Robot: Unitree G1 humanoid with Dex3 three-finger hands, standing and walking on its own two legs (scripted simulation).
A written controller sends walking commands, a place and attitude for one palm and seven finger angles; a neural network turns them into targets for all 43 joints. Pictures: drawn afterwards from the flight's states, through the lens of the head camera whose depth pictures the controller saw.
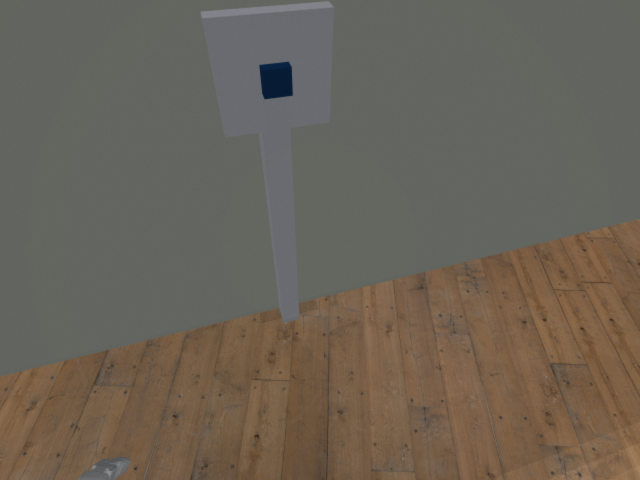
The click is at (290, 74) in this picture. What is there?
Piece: button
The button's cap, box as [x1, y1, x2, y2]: [259, 62, 292, 98]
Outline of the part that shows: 288,62 259,65 262,93 264,98 292,95 291,67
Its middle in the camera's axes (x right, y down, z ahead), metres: -0.08 -0.28 +0.68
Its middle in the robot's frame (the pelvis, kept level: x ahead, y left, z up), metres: +0.72 +0.12 +0.15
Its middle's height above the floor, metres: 0.92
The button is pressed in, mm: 0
